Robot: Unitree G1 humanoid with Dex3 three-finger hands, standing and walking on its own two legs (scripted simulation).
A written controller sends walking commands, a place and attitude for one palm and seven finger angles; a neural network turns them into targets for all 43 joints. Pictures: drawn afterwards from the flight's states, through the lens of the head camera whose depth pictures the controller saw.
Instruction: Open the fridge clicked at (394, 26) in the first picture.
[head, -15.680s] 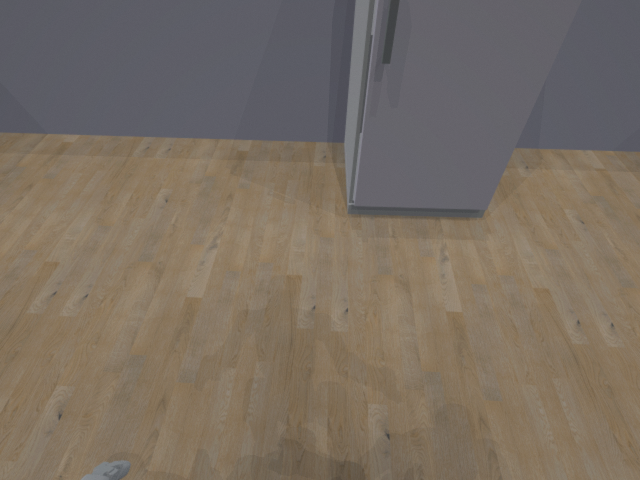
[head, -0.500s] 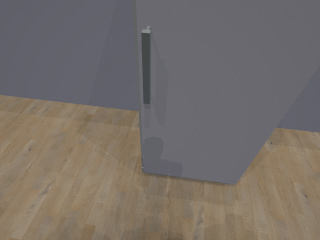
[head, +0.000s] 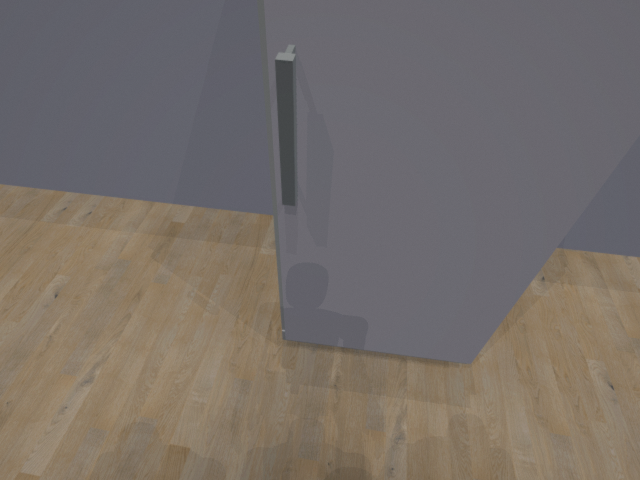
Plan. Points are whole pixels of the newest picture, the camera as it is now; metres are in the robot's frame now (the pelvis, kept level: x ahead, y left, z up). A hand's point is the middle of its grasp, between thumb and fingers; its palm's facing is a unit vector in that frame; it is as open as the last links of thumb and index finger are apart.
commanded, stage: look again from close up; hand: left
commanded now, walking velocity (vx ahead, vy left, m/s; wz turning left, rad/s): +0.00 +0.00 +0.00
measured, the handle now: (290, 133) +0.62 +0.09 +0.11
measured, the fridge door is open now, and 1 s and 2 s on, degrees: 0 0 0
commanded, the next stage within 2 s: none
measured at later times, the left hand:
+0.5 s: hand out of the picture +0.00 +0.15 -0.18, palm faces +0.03 -0.99 -0.15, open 7.4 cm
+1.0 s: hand out of the picture +0.02 +0.15 -0.18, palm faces +0.03 -0.99 -0.15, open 7.4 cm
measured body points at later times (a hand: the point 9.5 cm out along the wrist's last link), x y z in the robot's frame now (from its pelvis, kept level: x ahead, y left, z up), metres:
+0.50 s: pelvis +0.02 +0.00 +0.00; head +0.02 +0.00 +0.45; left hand +0.00 +0.21 -0.16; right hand +0.01 -0.22 -0.16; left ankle +0.05 +0.09 -0.74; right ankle +0.02 -0.12 -0.74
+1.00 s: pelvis +0.03 -0.01 +0.00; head +0.03 +0.00 +0.45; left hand +0.02 +0.20 -0.16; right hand +0.02 -0.22 -0.15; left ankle +0.05 +0.09 -0.74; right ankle +0.02 -0.12 -0.74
